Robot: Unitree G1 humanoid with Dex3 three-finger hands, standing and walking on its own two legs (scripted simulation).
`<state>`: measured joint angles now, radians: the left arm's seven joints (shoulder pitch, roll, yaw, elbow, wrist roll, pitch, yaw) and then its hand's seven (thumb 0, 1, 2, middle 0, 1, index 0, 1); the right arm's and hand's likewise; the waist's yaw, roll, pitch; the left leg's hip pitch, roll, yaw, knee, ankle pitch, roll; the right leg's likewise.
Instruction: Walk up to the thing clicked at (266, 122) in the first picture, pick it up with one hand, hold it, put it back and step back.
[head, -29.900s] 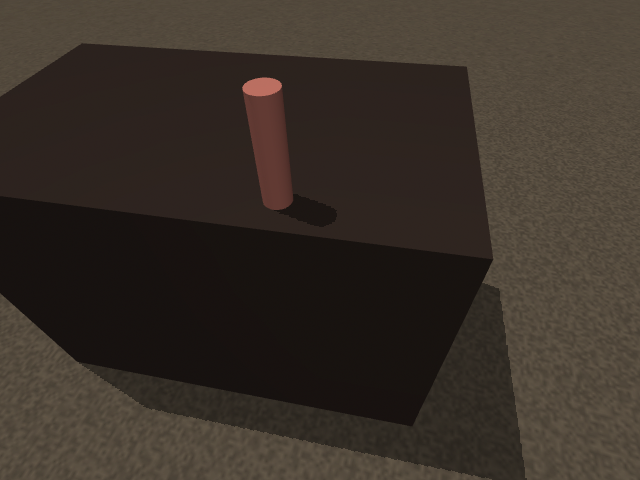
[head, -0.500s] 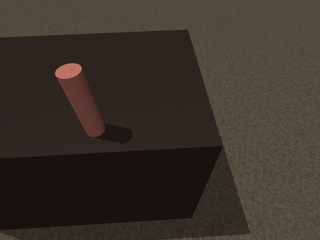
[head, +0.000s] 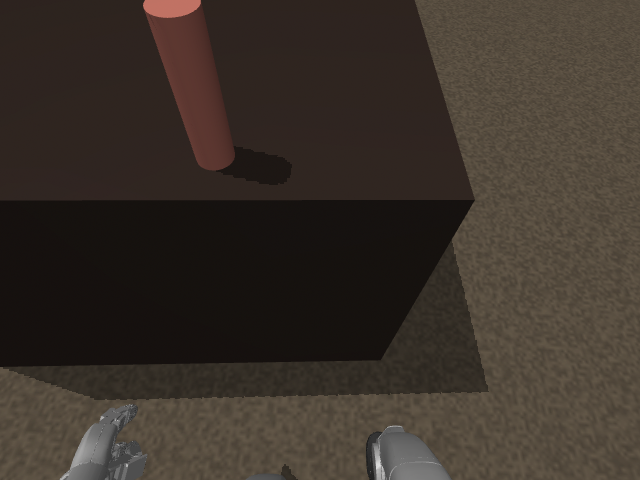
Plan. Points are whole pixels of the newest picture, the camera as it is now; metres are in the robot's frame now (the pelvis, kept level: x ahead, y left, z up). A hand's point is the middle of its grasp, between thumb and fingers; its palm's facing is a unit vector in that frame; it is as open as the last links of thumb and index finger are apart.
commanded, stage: step back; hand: left
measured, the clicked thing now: (198, 94) +0.52 +0.17 +0.16
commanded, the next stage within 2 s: none
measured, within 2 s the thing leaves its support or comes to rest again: neither
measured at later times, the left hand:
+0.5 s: hand out of the picture +0.03 +0.26 -0.13, palm faces -0.12 -0.91 -0.40, open 7.4 cm
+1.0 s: hand out of the picture -0.10 +0.29 -0.14, palm faces -0.05 -0.94 -0.34, open 7.4 cm
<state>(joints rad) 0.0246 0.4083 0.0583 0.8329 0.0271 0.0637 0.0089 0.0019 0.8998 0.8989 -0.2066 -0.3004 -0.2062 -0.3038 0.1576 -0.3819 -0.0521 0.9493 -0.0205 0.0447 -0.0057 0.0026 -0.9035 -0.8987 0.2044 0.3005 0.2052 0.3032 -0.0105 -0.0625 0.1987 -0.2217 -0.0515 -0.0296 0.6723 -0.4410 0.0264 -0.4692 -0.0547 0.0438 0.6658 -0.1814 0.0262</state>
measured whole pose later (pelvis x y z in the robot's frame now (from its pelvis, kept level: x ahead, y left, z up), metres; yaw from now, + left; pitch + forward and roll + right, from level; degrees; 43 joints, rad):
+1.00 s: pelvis -0.22 +0.03 +0.02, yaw -4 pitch -1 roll -2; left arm 0.16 0.41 0.11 0.79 0.03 0.09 -0.01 0.00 0.90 0.90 -0.20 -0.30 -0.20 -0.30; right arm 0.19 -0.36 -0.04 0.87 -0.04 0.02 -0.02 0.01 -0.90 -0.90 0.21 0.30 0.21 0.30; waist 0.01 -0.06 0.15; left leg -0.29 0.03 -0.02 0.56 -0.24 0.01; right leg -0.46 0.13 0.19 1.23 -0.48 0.01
